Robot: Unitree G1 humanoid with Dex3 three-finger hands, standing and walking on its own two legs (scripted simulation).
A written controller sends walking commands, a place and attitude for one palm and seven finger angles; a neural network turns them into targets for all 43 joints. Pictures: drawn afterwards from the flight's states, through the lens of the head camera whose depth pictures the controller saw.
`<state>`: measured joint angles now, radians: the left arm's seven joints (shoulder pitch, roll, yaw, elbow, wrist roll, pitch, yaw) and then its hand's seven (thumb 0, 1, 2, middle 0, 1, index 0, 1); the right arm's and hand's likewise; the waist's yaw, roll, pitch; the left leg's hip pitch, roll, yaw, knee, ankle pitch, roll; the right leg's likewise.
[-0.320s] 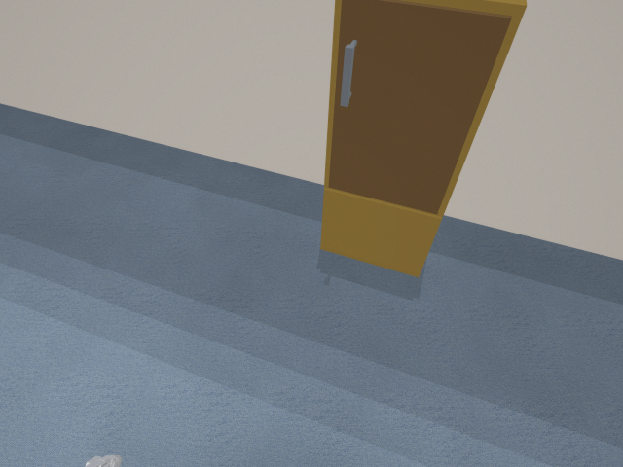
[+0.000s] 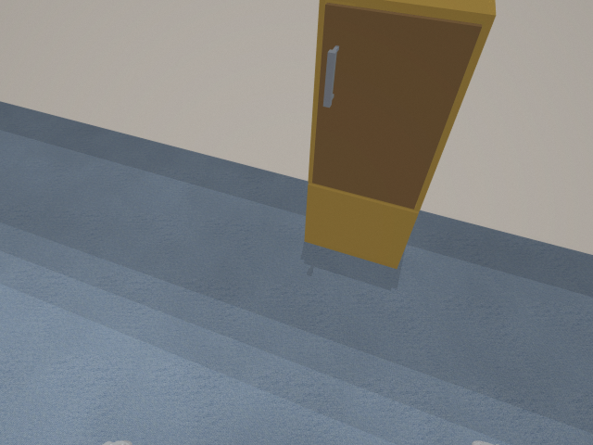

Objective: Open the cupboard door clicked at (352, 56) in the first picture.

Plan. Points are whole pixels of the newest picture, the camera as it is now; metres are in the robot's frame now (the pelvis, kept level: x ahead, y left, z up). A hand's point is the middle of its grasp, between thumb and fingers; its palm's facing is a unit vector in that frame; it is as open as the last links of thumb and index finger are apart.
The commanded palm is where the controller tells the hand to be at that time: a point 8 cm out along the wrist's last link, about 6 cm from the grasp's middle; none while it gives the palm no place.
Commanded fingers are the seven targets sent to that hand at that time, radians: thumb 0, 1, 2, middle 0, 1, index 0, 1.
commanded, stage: stand and wait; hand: left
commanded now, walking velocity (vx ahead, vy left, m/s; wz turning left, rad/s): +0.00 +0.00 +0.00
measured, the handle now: (331, 77) +1.03 -0.03 +0.03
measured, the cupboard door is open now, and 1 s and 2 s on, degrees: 0 0 0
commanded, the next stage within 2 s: look at it before walking up in 0.50 s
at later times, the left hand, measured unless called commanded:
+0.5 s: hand out of the picture +0.05 +0.24 -0.15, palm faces -0.03 -0.94 -0.34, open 7.4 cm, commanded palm none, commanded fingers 0.00 0.90 0.90 -0.20 -0.30 -0.20 -0.30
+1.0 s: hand out of the picture +0.07 +0.23 -0.15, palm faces -0.03 -0.94 -0.34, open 7.4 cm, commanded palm none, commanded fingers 0.00 0.90 0.90 -0.20 -0.30 -0.20 -0.30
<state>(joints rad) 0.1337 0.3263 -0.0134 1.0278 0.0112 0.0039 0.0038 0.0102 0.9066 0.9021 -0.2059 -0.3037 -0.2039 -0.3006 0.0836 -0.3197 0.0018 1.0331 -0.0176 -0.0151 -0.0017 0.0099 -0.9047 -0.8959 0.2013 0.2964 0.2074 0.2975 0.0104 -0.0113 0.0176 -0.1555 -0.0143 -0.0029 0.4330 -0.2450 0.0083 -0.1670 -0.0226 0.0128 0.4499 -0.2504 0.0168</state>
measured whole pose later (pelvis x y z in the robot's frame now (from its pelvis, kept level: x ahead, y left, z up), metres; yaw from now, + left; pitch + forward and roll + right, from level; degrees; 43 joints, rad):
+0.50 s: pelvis -0.01 -0.01 +0.00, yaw +0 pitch -2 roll +0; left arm 0.15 0.34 -0.01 1.09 0.01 0.00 0.00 0.01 0.91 0.90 -0.20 -0.30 -0.20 -0.30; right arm 0.14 -0.34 0.00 1.12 -0.01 -0.01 0.00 0.01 -0.91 -0.90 0.20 0.30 0.21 0.30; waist 0.00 0.00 0.03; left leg -0.15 0.00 0.00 0.38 -0.20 -0.01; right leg -0.16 -0.01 0.01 0.40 -0.20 0.00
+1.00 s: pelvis -0.01 -0.01 +0.00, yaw +0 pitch -1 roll +0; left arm 0.14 0.34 -0.01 1.09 0.01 0.00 0.00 0.01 0.91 0.90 -0.21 -0.30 -0.20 -0.30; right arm 0.11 -0.34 0.00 1.11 -0.01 -0.01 0.00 0.01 -0.91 -0.90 0.20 0.30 0.21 0.30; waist 0.00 0.00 0.04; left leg -0.14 0.01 0.00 0.37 -0.20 -0.01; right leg -0.16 0.00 0.01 0.39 -0.20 0.00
